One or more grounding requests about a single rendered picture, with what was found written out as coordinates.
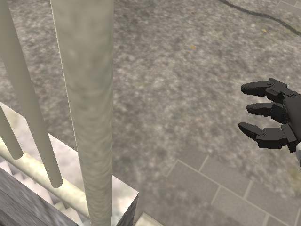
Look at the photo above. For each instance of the robot right hand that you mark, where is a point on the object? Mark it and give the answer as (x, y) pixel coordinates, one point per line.
(285, 109)

